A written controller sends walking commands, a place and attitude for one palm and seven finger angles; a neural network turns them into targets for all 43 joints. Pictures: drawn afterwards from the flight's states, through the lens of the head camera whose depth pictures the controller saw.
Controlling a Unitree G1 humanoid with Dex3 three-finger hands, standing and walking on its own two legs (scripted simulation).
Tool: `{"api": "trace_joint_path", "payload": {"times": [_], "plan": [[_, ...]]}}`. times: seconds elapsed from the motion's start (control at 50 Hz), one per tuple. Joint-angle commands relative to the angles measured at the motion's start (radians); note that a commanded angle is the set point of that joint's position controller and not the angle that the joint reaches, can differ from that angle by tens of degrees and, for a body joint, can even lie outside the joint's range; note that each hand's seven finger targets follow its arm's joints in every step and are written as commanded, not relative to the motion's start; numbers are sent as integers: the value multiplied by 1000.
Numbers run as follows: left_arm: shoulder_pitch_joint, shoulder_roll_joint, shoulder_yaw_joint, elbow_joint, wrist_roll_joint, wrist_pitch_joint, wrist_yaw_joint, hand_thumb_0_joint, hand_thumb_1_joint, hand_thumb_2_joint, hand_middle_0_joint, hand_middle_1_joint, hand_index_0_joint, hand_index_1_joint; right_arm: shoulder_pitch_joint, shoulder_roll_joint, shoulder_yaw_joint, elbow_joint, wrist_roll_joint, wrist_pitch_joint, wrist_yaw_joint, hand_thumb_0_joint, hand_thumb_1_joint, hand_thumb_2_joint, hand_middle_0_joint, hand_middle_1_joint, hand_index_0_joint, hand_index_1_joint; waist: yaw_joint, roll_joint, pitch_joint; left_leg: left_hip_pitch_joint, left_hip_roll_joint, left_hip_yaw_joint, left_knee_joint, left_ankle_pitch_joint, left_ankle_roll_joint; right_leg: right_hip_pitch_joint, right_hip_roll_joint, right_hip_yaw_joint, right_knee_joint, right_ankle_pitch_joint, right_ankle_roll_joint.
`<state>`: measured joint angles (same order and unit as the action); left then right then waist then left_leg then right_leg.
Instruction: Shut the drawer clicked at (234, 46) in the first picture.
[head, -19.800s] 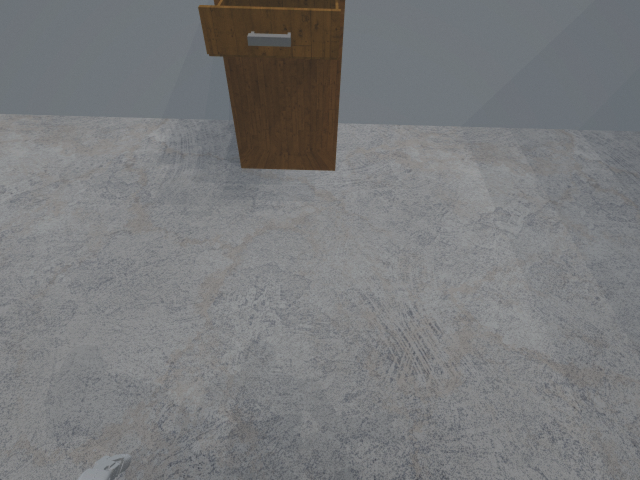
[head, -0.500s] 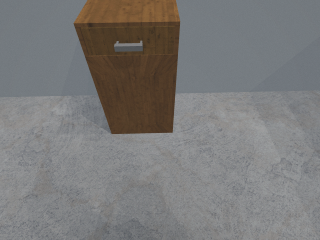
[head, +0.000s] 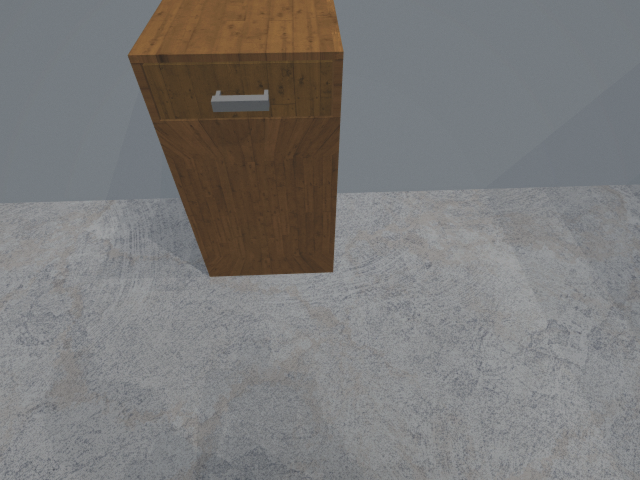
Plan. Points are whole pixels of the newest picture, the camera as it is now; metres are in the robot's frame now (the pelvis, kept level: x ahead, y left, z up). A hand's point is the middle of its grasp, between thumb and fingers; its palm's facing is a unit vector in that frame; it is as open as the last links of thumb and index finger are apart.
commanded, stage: look to check the result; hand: left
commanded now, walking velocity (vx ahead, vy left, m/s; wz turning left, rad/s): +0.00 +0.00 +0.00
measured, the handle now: (241, 98) +0.91 +0.23 -0.01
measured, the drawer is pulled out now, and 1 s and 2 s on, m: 0.00 0.00 0.00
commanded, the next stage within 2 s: stand and wait in 0.52 s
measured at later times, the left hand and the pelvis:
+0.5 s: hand out of the picture +0.01 +0.15 -0.17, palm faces +0.04 -0.98 -0.19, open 7.4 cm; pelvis +0.01 -0.01 +0.00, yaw +0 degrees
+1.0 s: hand out of the picture +0.02 +0.15 -0.17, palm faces +0.04 -0.98 -0.21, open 7.4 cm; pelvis +0.02 -0.03 +0.00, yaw +0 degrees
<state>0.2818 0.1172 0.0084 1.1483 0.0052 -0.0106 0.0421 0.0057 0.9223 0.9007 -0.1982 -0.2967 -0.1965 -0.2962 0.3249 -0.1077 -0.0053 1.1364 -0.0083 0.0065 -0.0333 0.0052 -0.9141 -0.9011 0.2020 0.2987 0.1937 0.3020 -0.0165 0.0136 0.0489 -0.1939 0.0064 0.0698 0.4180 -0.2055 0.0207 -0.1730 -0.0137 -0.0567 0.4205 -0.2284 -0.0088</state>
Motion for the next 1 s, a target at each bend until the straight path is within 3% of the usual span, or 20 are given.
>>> {"api": "trace_joint_path", "payload": {"times": [0.0, 0.1, 0.4, 0.58, 0.64, 0.98], "plan": [[84, 96, 13, -14, 3, -8, 4, 0, 900, 900, -200, -300, -200, -300, 85, -74, -15, -12, -4, -12, -7, 0, -900, -900, 200, 300, 200, 300, 8, -13, 29, 8, 93, -91, -78, 77, 16, -39, -91, 88, -99, 60, -34], [79, 99, 14, -10, 2, -10, 5, 0, 900, 900, -200, -300, -200, -300, 85, -77, -13, -4, -3, -16, -10, 0, -900, -900, 200, 300, 200, 300, 7, 0, 15, 25, 98, -91, -77, 130, 16, -14, -90, 82, -90, 114, -33], [71, 101, 14, -6, 2, -10, 4, 0, 900, 900, -200, -300, -200, -300, 60, -87, -13, 1, -4, -13, -11, 0, -900, -900, 200, 300, 200, 300, 7, -6, 55, 35, 101, -88, -88, 107, 10, -26, -86, 86, -113, 95, -32], [68, 113, 19, -10, 2, -15, 4, 0, 900, 900, -200, -300, -200, -300, 51, -102, -16, -1, -3, -14, -13, 0, -900, -900, 200, 300, 200, 300, 7, -20, 27, 50, 103, -83, -79, 133, 7, 1, -87, 89, -114, 144, -36], [63, 115, 18, -9, 1, -14, 3, 0, 900, 900, -200, -300, -200, -300, 48, -106, -14, 2, -5, -13, -13, 0, -900, -900, 200, 300, 200, 300, 7, 1, 36, 48, 101, -83, -83, 120, 6, -2, -89, 92, -121, 128, -37], [41, 143, 23, -15, 2, -17, 2, 0, 900, 900, -200, -300, -200, -300, 27, -127, -18, -3, -5, -10, -13, 0, -900, -900, 200, 300, 200, 300, 8, -21, 32, 56, 103, -80, -80, 124, -1, 10, -92, 91, -132, 167, -36]]}}
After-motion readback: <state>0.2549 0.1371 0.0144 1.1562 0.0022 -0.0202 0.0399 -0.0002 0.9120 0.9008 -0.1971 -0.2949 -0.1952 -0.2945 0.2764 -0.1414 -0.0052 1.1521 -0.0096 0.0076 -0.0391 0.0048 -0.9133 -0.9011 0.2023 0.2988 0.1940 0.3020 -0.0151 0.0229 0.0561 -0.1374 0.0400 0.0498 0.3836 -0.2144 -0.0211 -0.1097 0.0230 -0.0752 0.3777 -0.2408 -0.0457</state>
